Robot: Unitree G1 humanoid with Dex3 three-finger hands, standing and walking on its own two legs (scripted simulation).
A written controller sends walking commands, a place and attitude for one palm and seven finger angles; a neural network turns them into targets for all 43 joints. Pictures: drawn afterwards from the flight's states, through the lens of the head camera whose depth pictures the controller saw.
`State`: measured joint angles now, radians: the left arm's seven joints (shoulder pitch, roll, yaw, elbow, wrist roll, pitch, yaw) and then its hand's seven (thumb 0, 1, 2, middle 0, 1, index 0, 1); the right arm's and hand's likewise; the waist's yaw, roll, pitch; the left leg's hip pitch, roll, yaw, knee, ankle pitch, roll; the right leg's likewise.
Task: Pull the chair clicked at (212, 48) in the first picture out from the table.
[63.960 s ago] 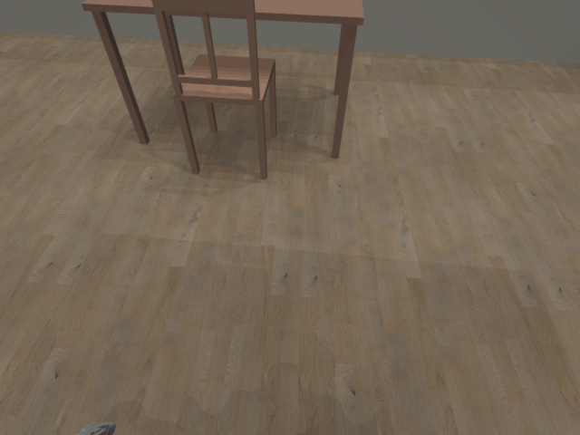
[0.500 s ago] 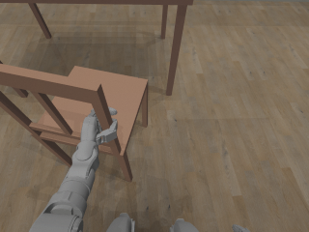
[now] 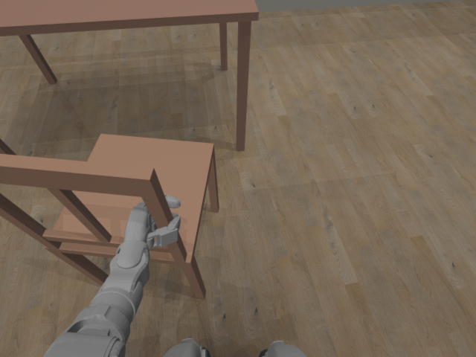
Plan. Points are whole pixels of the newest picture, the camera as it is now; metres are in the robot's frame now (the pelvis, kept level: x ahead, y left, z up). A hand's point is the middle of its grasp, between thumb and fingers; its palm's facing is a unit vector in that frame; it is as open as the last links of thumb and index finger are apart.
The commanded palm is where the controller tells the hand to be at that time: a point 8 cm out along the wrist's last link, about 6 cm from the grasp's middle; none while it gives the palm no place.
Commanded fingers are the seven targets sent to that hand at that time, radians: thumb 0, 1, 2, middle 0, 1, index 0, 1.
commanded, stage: step backward, pulling the chair out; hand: left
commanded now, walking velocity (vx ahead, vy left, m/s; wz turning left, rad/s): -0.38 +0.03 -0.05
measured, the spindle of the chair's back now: (84, 215) +0.39 +0.32 -0.08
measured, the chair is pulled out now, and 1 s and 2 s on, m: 0.46 0.54 0.65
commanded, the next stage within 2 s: stop walking, hand still on the chair in 1.78 s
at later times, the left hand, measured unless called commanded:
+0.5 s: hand (184, 255) +0.30 +0.10 -0.06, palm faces -0.06 -0.99 -0.16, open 5.9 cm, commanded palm +0.29 +0.15 -0.05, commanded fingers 0.00 0.90 0.90 -0.50 -1.45 -0.50 -1.45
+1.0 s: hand (187, 262) +0.28 +0.10 -0.06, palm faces -0.06 -0.98 -0.17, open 5.9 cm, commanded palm +0.27 +0.15 -0.05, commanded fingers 0.00 0.90 0.90 -0.50 -1.45 -0.50 -1.45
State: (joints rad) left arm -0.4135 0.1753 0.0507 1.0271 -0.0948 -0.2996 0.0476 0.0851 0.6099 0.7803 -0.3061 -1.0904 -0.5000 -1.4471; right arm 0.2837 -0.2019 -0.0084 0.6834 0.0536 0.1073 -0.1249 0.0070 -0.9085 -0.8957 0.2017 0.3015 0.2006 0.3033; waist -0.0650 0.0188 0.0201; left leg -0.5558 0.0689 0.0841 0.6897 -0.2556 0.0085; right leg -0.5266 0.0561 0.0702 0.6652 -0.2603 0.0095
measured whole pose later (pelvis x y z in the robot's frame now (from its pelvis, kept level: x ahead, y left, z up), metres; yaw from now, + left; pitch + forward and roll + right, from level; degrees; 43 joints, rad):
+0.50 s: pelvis -0.05 +0.00 -0.01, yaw -2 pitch +1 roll +0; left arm -0.44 0.14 -0.01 1.09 -0.07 -0.28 0.06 0.06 0.58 0.76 -0.32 -1.21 -0.50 -1.45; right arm 0.27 -0.21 0.00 0.72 0.04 -0.03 -0.13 0.01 -0.91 -0.90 0.20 0.30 0.20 0.30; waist -0.04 0.02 0.07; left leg -0.51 0.08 0.12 0.68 -0.20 0.01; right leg -0.51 0.02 0.04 0.70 -0.22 0.01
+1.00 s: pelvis -0.07 -0.01 +0.00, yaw -3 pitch +4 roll +0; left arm -0.43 0.16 0.01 1.02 -0.05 -0.26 0.07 0.06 0.57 0.77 -0.33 -1.24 -0.50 -1.45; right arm 0.22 -0.21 -0.01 0.71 0.02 0.00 -0.10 0.01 -0.91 -0.90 0.20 0.30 0.20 0.30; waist -0.04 0.02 0.09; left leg -0.46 0.06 0.03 0.67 -0.27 -0.03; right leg -0.49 0.04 0.02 0.63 -0.20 -0.02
